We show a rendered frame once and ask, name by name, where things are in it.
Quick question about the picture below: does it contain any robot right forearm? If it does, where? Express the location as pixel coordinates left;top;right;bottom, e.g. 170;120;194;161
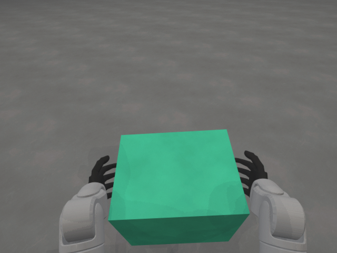
250;179;307;253

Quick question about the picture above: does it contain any robot left forearm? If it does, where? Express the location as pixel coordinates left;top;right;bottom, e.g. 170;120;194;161
59;182;109;253

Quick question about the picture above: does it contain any carton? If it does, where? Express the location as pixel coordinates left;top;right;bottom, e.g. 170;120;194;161
108;129;250;246

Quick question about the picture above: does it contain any right robot hand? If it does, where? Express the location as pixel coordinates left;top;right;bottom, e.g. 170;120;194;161
235;151;268;197

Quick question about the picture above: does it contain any left robot hand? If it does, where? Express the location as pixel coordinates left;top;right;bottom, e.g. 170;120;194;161
88;155;117;199

